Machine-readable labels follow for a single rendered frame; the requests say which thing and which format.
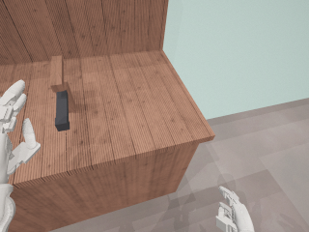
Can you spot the counter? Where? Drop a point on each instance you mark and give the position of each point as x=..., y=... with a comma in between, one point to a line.
x=134, y=127

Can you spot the tap lever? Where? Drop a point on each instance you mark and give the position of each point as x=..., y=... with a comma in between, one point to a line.
x=62, y=122

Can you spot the right robot hand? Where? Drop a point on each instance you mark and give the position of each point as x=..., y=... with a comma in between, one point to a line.
x=233, y=220

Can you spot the left robot hand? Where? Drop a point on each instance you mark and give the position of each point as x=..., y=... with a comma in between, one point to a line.
x=10, y=104

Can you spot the robot left forearm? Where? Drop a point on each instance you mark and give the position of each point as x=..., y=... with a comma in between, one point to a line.
x=7, y=207

